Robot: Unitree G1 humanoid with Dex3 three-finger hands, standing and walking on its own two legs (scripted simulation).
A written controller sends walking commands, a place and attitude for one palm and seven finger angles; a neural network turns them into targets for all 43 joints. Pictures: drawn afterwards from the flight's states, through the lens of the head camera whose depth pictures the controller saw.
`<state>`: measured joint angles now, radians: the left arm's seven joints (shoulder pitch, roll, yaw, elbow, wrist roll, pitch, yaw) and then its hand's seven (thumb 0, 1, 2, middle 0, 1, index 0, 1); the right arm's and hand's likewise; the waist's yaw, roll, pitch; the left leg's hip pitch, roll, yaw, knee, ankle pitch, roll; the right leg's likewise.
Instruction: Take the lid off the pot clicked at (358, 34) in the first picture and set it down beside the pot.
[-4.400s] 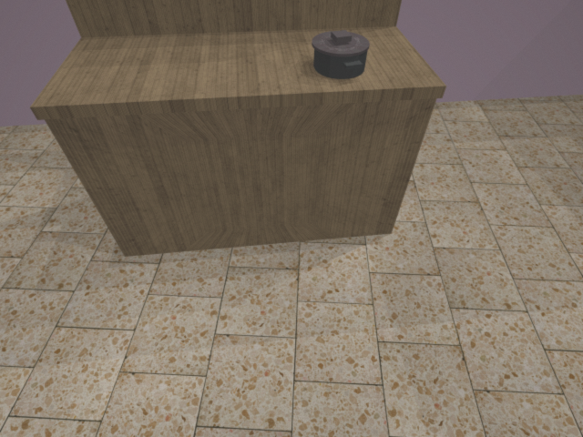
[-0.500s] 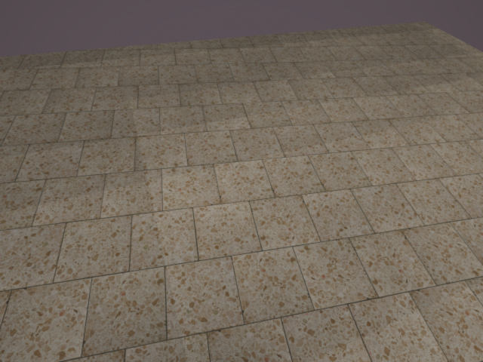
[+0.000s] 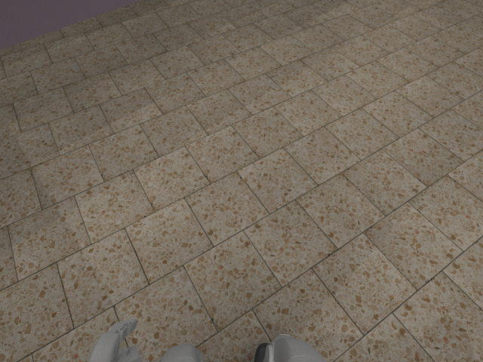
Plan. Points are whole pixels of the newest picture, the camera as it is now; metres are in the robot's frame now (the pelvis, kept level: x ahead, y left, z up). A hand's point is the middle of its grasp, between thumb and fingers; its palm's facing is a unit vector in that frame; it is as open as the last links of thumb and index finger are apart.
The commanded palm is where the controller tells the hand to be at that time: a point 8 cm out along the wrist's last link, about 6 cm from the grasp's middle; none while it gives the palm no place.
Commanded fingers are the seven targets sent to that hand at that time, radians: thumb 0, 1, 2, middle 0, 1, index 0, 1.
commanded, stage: turn to face it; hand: left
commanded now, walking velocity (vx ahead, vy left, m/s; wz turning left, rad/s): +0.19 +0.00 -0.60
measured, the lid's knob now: out of the picture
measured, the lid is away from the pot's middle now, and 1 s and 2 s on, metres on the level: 0.00 0.00 0.00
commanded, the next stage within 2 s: none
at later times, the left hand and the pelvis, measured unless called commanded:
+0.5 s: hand out of the picture +0.13 +0.22 -0.15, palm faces +0.14 -0.97 -0.19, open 7.3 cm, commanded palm none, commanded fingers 0.00 0.90 0.90 -0.20 -0.30 -0.20 -0.30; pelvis +0.09 +0.03 +0.02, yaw +3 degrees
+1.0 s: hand out of the picture +0.10 +0.17 -0.11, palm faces +0.38 -0.88 -0.29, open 7.4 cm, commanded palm none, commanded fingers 0.00 0.90 0.90 -0.20 -0.30 -0.20 -0.30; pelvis +0.09 -0.05 +0.03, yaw +21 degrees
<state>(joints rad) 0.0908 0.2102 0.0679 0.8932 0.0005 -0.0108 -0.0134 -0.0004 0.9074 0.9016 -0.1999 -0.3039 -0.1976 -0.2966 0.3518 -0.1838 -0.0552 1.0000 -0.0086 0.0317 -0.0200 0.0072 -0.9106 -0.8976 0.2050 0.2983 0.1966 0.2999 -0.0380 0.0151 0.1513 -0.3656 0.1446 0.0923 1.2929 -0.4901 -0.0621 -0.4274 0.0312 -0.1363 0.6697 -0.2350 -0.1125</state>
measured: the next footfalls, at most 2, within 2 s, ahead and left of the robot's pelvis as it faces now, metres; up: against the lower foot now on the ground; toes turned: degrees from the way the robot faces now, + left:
left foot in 0.36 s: +0.13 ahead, +0.14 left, +0.00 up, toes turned +4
right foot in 0.76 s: +0.14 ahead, -0.12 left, +0.00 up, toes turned +11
